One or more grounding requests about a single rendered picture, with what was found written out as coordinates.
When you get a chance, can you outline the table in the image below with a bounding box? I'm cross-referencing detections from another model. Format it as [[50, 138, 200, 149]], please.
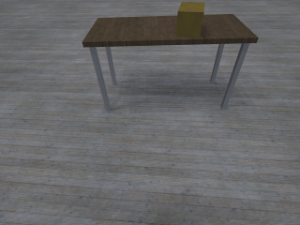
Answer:
[[82, 14, 258, 112]]

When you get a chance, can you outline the carton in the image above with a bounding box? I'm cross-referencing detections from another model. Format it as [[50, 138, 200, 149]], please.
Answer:
[[176, 2, 205, 38]]

